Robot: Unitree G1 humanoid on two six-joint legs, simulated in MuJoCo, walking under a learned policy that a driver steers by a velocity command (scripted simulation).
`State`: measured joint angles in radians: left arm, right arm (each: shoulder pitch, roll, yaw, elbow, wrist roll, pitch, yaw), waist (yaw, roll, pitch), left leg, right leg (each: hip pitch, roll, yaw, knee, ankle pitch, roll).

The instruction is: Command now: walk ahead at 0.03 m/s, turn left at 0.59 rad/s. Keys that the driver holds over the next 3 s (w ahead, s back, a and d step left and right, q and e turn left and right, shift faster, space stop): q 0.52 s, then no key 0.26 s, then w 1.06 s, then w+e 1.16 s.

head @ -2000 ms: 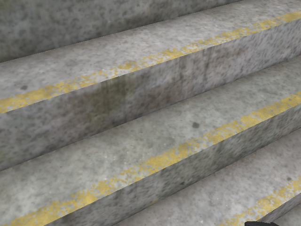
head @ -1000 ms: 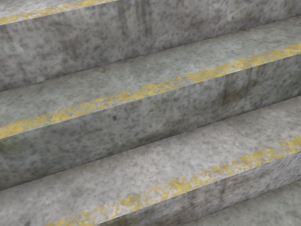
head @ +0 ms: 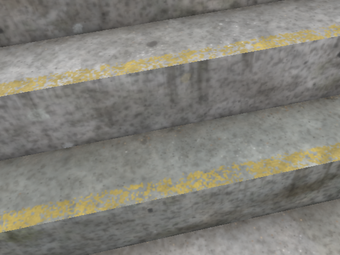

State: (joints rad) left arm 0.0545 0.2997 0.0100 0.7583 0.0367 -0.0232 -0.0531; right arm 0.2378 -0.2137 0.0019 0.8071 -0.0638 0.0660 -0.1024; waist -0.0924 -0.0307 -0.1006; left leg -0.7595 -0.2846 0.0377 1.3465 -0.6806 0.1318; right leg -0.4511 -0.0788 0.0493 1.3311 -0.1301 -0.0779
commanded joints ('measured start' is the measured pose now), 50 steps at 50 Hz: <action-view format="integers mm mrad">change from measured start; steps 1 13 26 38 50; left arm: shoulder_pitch -171 -54 -70 185 4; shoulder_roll -44 -54 -45 41 1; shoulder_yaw -32 -22 3 39 43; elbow -224 -298 -175 40 61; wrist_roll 36 61 7 -33 39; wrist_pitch -45 136 -44 -41 -11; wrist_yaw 12 6 35 -53 0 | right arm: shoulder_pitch -16 0 -75 -67 120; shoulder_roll -135 -104 -54 -55 -94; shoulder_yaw -54 1 -4 3 -68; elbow -71 -111 -110 -53 19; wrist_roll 18 -20 67 80 41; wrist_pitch -36 -128 -81 -145 -108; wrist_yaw -29 166 171 168 144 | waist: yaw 13 179 87 43 9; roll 41 -97 13 -100 30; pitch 127 -260 -63 -62 -36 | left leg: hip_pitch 138 -113 -397 398 581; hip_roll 194 145 220 311 335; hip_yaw -759 -461 -194 12 -107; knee -655 -733 630 -917 -762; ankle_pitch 434 1576 559 915 627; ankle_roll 175 36 -192 -163 120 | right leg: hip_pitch -361 182 122 363 73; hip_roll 183 191 -70 -116 -120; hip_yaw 95 46 106 0 -43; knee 534 -58 -1008 -761 -933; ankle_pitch -166 -5 -2 841 -17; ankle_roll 71 16 -189 -90 -141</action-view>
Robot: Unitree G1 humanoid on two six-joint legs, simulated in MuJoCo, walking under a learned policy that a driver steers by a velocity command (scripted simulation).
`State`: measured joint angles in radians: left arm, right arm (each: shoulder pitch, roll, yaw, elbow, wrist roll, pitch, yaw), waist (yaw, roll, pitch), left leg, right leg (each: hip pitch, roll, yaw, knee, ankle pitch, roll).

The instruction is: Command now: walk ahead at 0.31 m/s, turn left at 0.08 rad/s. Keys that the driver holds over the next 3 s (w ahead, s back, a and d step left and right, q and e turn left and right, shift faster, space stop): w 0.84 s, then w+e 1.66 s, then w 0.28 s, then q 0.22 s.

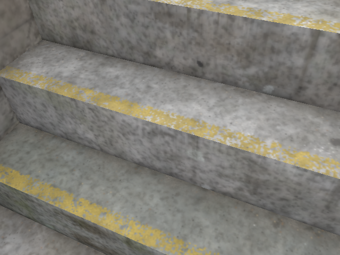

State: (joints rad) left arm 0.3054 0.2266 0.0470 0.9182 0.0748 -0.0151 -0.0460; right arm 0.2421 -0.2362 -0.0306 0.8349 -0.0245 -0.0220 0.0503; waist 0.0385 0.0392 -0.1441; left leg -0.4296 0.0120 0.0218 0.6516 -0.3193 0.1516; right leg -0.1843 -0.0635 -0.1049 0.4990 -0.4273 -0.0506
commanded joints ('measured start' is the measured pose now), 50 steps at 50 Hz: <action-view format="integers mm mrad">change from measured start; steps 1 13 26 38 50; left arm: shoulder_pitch -200 -451 -361 -230 -585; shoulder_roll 41 -131 91 111 28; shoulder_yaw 0 -112 18 54 -70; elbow -84 -335 -112 118 -379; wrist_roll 0 -35 -34 -45 -57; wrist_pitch -15 -21 68 -96 1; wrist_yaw -24 66 122 99 18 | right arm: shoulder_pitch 238 329 -81 125 581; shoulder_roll -125 -13 124 88 14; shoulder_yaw -59 21 -15 -20 -47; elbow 56 302 -82 -95 304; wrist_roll -5 25 -75 2 -88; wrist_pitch -23 -153 -96 17 -86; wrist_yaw -8 -89 -24 -60 115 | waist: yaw -133 -22 2 -198 -227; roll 92 -14 -189 -84 205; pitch -45 85 29 137 204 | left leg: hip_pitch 398 325 -490 -600 239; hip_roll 99 235 -129 59 113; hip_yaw -217 -246 -252 -69 13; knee -207 -508 1364 1078 -211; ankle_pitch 351 368 324 332 882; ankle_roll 169 37 13 -84 -41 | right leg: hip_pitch -288 -1131 -450 -457 -784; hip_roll -19 66 -202 -286 -46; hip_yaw -12 14 892 300 -81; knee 155 1810 -15 -42 925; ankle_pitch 359 80 -856 -585 -355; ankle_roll -114 -90 -217 -116 -34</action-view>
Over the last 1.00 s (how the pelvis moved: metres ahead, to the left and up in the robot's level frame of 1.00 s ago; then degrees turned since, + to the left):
0.13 0.04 0.13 28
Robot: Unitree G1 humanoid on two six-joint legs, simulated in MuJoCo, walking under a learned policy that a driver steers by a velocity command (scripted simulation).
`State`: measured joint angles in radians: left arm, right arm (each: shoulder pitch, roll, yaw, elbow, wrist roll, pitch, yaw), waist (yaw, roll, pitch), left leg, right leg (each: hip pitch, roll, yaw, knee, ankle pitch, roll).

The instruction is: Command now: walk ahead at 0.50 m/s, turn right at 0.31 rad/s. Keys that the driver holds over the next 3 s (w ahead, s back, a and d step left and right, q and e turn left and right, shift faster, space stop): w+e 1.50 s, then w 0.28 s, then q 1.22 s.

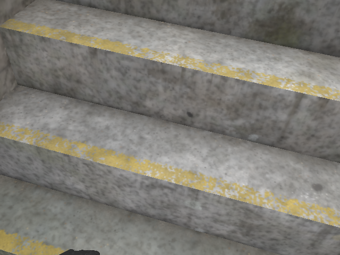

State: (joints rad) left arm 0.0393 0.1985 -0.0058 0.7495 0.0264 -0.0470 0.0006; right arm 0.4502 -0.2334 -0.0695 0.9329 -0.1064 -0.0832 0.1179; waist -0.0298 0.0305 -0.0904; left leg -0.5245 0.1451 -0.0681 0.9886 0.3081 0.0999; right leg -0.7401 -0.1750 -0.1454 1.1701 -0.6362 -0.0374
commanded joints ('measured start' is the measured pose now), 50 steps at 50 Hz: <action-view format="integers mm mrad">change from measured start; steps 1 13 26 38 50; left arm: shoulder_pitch -229 -276 60 3 -125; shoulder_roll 16 23 33 125 -10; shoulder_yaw -33 -31 44 41 -24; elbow -191 -71 122 53 -5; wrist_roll -5 -26 87 5 -33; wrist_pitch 79 71 88 -26 18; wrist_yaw -51 -100 44 -128 -77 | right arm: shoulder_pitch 369 228 -377 -174 104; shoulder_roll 35 -11 220 -59 84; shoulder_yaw -1 90 114 33 117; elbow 243 157 -344 -145 166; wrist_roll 15 -6 61 24 -6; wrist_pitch -12 39 -22 137 42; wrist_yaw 71 -25 -120 -84 -37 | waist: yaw -120 -77 3 -21 -42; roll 249 96 -186 -132 3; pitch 222 137 103 -7 40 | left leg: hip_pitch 363 460 -463 57 521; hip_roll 2 224 -180 -122 158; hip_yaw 94 23 -31 57 -179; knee -789 -845 1196 -182 -720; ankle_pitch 279 104 -388 -566 -498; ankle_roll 57 218 22 -109 196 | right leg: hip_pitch -253 -872 -8 308 -950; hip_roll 106 114 -61 -51 215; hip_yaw -25 101 864 383 332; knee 536 1050 -754 -746 1208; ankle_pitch -125 481 -456 487 413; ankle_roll -73 -198 -317 -417 -303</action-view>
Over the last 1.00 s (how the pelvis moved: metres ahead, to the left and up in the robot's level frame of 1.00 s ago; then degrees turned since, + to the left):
0.08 0.11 0.13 -6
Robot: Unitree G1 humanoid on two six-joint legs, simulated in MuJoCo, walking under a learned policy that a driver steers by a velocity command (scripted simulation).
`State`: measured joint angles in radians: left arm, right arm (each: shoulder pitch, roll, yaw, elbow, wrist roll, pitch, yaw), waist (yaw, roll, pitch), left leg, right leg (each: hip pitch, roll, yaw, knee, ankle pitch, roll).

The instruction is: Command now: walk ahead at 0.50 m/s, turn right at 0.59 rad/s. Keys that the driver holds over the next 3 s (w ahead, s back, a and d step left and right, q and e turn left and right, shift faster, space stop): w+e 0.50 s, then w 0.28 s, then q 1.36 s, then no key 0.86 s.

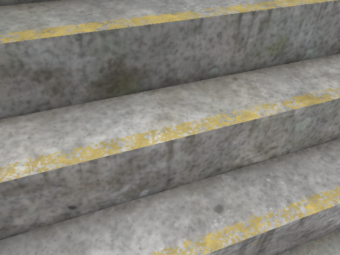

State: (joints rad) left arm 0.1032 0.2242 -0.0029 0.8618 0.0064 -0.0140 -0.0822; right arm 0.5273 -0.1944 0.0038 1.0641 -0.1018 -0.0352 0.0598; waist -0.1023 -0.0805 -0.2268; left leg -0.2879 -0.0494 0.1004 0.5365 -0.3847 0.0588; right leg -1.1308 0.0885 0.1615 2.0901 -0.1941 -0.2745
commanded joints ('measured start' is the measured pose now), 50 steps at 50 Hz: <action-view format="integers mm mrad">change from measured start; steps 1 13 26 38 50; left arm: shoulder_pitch -198 -192 271 434 -135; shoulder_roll -53 14 -34 189 92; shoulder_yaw -34 -61 -42 48 -37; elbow -129 -206 262 216 -122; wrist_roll -18 -10 131 59 36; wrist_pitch -11 153 -57 -97 -59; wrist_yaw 3 -42 1 -104 66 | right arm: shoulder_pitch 0 72 -402 -387 -330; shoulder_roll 57 -241 39 -176 -76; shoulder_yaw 51 -27 28 -47 -32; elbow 44 82 -277 -374 -154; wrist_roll -20 30 57 52 65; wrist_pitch -19 -100 -21 118 -51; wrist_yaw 19 104 49 -2 -46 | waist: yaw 56 231 -11 34 81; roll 119 388 106 -37 56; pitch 193 -41 167 -82 31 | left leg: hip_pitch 248 311 -1133 -428 -214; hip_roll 353 409 47 -90 80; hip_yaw -299 49 -203 -86 -461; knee -300 -195 2057 600 95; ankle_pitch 186 2464 380 -115 271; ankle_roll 223 224 209 72 141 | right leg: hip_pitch -595 394 573 1084 53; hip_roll -63 37 -182 -365 -128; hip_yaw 9 -474 114 -28 -46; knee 331 -868 -1708 -1493 -654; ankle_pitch -28 -243 -147 1812 -34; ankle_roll -78 51 98 -160 237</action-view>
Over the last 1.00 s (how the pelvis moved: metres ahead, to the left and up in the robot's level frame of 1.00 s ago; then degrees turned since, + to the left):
0.18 0.04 0.09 -33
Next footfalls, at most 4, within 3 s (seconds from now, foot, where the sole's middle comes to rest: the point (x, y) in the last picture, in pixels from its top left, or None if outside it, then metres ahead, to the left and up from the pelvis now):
0.26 right None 0.27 -0.15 -0.55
0.68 left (152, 245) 0.44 0.02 -0.33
1.14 right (246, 198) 0.57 -0.27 -0.33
1.52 left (168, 229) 0.49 -0.03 -0.33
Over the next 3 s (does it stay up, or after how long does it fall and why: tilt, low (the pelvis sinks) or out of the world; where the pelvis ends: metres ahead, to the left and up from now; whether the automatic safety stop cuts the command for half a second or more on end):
stays up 0.49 -0.15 0.44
